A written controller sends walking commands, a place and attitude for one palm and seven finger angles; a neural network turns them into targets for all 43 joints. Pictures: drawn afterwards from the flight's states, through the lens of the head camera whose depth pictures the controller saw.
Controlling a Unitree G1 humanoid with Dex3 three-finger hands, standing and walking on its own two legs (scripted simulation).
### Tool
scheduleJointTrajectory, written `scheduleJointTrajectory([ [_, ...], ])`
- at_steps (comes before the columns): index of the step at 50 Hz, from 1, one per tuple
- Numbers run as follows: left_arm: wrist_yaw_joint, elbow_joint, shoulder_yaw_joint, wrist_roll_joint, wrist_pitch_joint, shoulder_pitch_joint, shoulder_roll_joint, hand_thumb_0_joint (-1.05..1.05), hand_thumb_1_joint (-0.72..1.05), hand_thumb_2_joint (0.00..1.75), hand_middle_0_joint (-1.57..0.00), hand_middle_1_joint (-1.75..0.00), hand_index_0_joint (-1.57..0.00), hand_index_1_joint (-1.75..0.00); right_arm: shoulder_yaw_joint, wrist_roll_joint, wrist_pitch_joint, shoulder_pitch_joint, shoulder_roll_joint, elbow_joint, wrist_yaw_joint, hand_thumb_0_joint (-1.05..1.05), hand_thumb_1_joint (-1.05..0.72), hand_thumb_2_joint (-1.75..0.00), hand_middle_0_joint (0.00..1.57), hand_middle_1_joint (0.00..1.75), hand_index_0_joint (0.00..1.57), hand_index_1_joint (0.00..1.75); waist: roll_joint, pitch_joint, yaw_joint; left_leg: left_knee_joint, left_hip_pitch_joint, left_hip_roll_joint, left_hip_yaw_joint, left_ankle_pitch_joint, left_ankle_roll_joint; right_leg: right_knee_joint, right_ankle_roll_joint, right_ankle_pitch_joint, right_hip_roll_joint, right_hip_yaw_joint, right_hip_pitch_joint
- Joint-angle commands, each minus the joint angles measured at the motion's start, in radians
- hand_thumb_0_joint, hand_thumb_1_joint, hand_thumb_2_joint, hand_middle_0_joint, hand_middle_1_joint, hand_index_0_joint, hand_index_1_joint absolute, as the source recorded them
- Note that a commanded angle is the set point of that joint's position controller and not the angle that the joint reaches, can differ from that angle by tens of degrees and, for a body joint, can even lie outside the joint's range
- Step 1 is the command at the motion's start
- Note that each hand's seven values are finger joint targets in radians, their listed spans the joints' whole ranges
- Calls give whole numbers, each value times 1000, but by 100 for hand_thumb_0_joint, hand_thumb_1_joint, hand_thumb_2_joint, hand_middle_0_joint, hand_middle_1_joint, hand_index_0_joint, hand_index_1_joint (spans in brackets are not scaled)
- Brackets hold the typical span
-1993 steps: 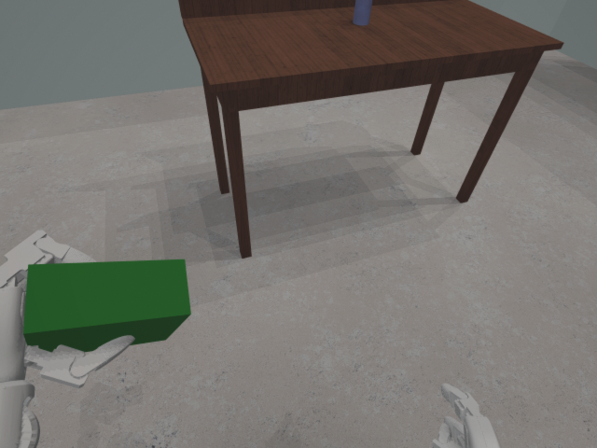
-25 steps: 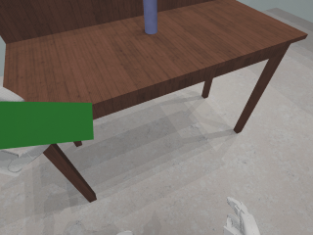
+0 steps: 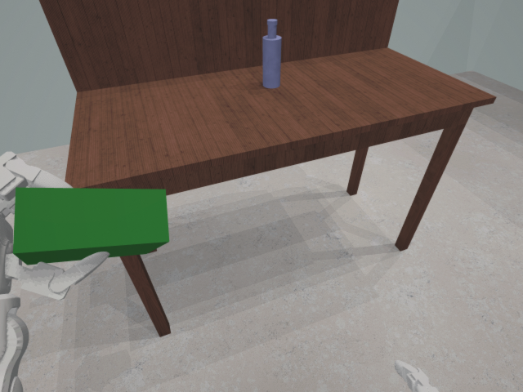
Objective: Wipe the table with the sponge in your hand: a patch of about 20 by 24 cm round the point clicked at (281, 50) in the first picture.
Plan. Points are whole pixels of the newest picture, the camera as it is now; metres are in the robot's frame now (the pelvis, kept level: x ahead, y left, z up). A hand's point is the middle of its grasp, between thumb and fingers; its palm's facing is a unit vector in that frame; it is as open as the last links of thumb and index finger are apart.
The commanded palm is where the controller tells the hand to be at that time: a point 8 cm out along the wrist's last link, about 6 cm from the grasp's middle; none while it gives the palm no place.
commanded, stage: stop stepping back and stand still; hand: left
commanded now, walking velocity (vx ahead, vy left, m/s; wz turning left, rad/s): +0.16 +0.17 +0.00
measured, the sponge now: (117, 226) +0.24 +0.19 +0.21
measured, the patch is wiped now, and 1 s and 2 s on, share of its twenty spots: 1.00 1.00 1.00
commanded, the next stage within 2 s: stand and wait in 0.22 s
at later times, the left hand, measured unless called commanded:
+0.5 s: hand (66, 221) +0.23 +0.23 +0.23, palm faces +0.44 -0.82 -0.37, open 10.1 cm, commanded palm +0.17 +0.29 +0.26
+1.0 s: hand (45, 207) +0.25 +0.27 +0.23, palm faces +0.40 -0.81 -0.43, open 10.1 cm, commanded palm +0.19 +0.32 +0.26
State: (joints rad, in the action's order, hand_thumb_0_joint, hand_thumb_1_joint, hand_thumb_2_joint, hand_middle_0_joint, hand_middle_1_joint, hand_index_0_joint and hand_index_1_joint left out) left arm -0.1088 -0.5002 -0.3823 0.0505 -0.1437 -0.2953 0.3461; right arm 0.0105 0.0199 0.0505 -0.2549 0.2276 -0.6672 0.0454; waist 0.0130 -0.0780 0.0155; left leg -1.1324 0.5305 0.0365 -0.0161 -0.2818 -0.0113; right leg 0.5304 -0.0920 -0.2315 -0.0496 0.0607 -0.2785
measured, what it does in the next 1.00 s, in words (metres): steps on the spot: left foot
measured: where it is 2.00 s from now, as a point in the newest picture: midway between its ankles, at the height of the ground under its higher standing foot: outside the picture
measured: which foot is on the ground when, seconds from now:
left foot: up 0.00-0.16, down 0.18-1.00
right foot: down 0.00-1.00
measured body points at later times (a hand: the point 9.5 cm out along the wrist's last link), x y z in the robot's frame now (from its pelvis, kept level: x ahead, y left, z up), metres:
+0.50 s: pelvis +0.01 +0.00 +0.00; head +0.02 +0.00 +0.45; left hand +0.20 +0.28 +0.25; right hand +0.17 -0.22 -0.09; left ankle +0.02 +0.14 -0.71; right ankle +0.02 -0.07 -0.73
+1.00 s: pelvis +0.03 +0.04 +0.00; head +0.05 +0.05 +0.45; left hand +0.22 +0.31 +0.26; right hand +0.22 -0.18 -0.07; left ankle +0.04 +0.15 -0.73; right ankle +0.03 -0.07 -0.73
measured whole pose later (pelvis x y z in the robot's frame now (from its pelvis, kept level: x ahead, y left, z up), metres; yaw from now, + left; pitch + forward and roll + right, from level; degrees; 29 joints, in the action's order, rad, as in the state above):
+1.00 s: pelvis +0.03 +0.04 +0.00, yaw -1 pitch +0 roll -1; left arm -0.14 -0.70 -0.43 0.05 -0.16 -0.43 0.45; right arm 0.03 0.01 0.07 -0.14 0.20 -0.59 0.04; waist -0.01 0.03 0.01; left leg -0.52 0.26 0.03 0.04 -0.26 -0.01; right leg 0.46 -0.02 -0.25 -0.04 0.02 -0.21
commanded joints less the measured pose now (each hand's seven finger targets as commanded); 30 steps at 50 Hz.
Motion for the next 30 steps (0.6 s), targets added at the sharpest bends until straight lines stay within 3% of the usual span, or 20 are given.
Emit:
scheduleJointTrajectory([
  [1,-28,-311,-134,18,-85,119,289,0,10,130,-120,-160,-120,-160,-38,-1,68,136,85,203,17,0,-90,-90,20,30,20,30,-99,3,-38,235,-76,11,49,31,-8,-376,-3,-363,286,-290,-85],
  [4,-53,-282,-132,18,-79,66,273,0,10,130,-120,-160,-120,-160,-31,-1,91,138,71,214,37,0,-90,-90,20,30,20,30,-143,-29,-27,528,-293,-10,129,-53,-29,-339,-8,-446,283,-272,-109],
  [6,-67,-274,-127,18,-78,76,261,0,10,130,-120,-160,-120,-160,-33,-5,103,130,85,212,45,0,-90,-90,20,30,20,30,-76,-28,-31,657,-385,-13,122,-128,-48,-259,-4,-438,245,-263,-117],
  [7,-69,-246,-115,23,-73,61,240,0,10,130,-120,-160,-120,-160,-39,-10,105,128,106,216,47,0,-90,-90,20,30,20,30,29,-19,-38,748,-393,44,14,-222,-80,-151,14,-413,188,-234,-129],
  [8,-73,-262,-124,23,-74,106,241,0,10,130,-120,-160,-120,-160,-39,-9,99,131,125,217,43,0,-90,-90,20,30,20,30,162,-7,-36,826,-428,162,-169,-357,-128,10,49,-368,94,-168,-217],
  [9,-79,-258,-130,16,-68,157,246,0,10,130,-120,-160,-120,-160,-32,2,95,131,122,214,39,0,-90,-90,20,30,20,30,257,12,-41,926,-379,284,-312,-481,-171,210,92,-278,21,-31,-243],
  [10,-77,-258,-169,5,-56,184,290,0,10,130,-120,-160,-120,-160,-39,2,101,143,110,216,40,0,-90,-90,20,30,20,30,220,-30,-27,936,-307,296,-269,-358,-177,404,99,-290,14,-38,-189],
  [11,-77,-220,-170,9,-51,212,292,0,10,130,-120,-160,-120,-160,-36,10,105,130,92,204,35,0,-90,-90,20,30,20,30,160,-3,-19,904,-256,277,-233,-322,-162,391,92,-266,47,-68,-169],
  [14,-69,-134,-142,8,-23,116,252,0,10,130,-120,-160,-120,-160,-22,16,98,151,100,205,21,0,-90,-90,20,30,20,30,137,60,-7,786,-47,196,-105,-417,-89,49,95,-153,53,-33,72],
  [15,-62,-142,-135,3,-21,121,250,0,10,130,-120,-160,-120,-160,-23,9,93,172,105,214,19,0,-90,-90,20,30,20,30,39,97,-2,640,33,119,-29,-389,-61,-76,83,-122,55,-68,140],
  [16,-54,-138,-135,0,-25,126,263,0,10,130,-120,-160,-120,-160,-29,4,86,176,100,219,16,0,-90,-90,20,30,20,30,-198,112,-4,355,88,15,57,-288,-29,-226,20,-190,173,-313,128],
  [17,-46,-154,-122,2,-26,153,268,0,10,130,-120,-160,-120,-160,-36,4,81,188,97,219,4,0,-90,-90,20,30,20,30,-331,106,-19,115,123,-26,60,-218,0,-368,-44,-142,365,-596,104],
  [19,-37,-237,-136,6,-63,189,270,0,10,130,-120,-160,-120,-160,-47,6,89,170,108,181,-15,0,-90,-90,20,30,20,30,-138,39,-43,66,34,26,-24,-101,5,-328,-31,11,350,-519,83],
  [22,-49,-425,-193,9,-99,120,325,0,10,130,-120,-160,-120,-160,-36,0,85,167,83,208,-10,0,-90,-90,20,30,20,30,11,-8,-30,347,-114,46,5,-88,-9,-209,-57,286,341,-355,96],
  [24,-66,-409,-192,14,-103,45,296,0,10,130,-120,-160,-120,-160,-21,-11,87,163,64,197,-1,0,-90,-90,20,30,20,30,-47,-70,-34,549,-263,12,49,54,-16,-162,-17,221,273,-245,109],
  [25,-74,-426,-191,17,-105,46,288,0,10,130,-120,-160,-120,-160,-28,-12,92,165,78,200,4,0,-90,-90,20,30,20,30,-27,-89,-31,642,-323,14,28,118,-17,-128,9,166,234,-215,113],
  [27,-85,-400,-200,17,-102,11,279,0,10,130,-120,-160,-120,-160,-47,-12,97,182,116,211,16,0,-90,-90,20,30,20,30,137,-67,-14,740,-381,147,-148,178,-66,-35,66,81,120,-149,36],
  [28,-85,-390,-193,14,-97,30,271,0,10,130,-120,-160,-120,-160,-44,-1,90,187,118,212,13,0,-90,-90,20,30,20,30,166,-64,-4,751,-355,186,-188,153,-79,-28,89,35,86,-122,31],
  [29,-84,-358,-198,15,-93,55,273,0,10,130,-120,-160,-120,-160,-51,10,89,190,127,212,12,0,-90,-90,20,30,20,30,128,-59,-1,738,-314,184,-186,107,-74,-52,102,19,72,-124,56],
  [30,-85,-275,-212,11,-78,45,274,0,10,130,-120,-160,-120,-160,-48,13,89,166,118,200,14,0,-90,-90,20,30,20,30,70,-53,-17,685,-298,135,-122,195,-57,-74,94,113,66,-128,94],
])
